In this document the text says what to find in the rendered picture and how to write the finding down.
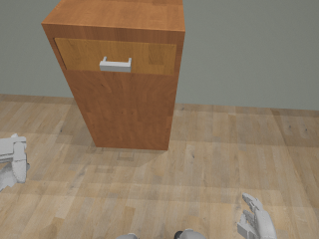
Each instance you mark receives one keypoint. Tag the drawer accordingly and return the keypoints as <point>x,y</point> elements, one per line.
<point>147,58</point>

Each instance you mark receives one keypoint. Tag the right robot shin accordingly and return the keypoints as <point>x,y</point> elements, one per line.
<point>186,230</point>

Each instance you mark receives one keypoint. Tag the left robot hand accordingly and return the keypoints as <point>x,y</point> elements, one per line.
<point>12,151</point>

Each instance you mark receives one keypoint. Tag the right robot hand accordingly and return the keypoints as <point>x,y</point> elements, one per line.
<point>259,225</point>

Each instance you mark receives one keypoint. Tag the handle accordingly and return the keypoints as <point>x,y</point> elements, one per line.
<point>116,66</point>

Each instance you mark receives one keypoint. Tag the cabinet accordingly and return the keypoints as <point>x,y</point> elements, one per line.
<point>121,109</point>

